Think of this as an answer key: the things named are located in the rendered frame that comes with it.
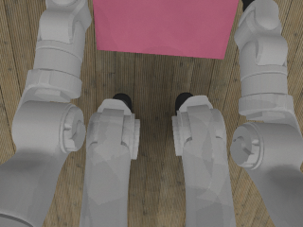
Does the left robot upper arm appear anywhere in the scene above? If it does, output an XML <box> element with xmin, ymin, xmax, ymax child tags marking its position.
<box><xmin>0</xmin><ymin>100</ymin><xmax>86</xmax><ymax>227</ymax></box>

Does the robot right hand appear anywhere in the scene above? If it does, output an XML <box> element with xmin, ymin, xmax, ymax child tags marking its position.
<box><xmin>241</xmin><ymin>0</ymin><xmax>255</xmax><ymax>12</ymax></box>

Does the robot left thigh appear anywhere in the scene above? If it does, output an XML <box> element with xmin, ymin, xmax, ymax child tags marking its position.
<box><xmin>79</xmin><ymin>108</ymin><xmax>140</xmax><ymax>227</ymax></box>

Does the right robot upper arm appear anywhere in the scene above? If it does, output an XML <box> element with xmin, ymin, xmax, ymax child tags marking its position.
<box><xmin>230</xmin><ymin>121</ymin><xmax>303</xmax><ymax>227</ymax></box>

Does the carton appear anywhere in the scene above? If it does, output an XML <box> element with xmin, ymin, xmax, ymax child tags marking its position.
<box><xmin>93</xmin><ymin>0</ymin><xmax>240</xmax><ymax>60</ymax></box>

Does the robot right forearm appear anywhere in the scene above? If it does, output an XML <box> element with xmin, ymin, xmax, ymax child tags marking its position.
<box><xmin>234</xmin><ymin>0</ymin><xmax>303</xmax><ymax>140</ymax></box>

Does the robot right thigh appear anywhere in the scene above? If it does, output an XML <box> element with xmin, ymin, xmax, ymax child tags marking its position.
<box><xmin>171</xmin><ymin>104</ymin><xmax>237</xmax><ymax>227</ymax></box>

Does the robot thigh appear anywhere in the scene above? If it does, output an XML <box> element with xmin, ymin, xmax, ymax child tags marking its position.
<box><xmin>79</xmin><ymin>108</ymin><xmax>140</xmax><ymax>227</ymax></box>
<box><xmin>171</xmin><ymin>104</ymin><xmax>237</xmax><ymax>227</ymax></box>

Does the robot left forearm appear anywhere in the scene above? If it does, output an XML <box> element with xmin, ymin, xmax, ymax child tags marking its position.
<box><xmin>11</xmin><ymin>0</ymin><xmax>92</xmax><ymax>144</ymax></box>

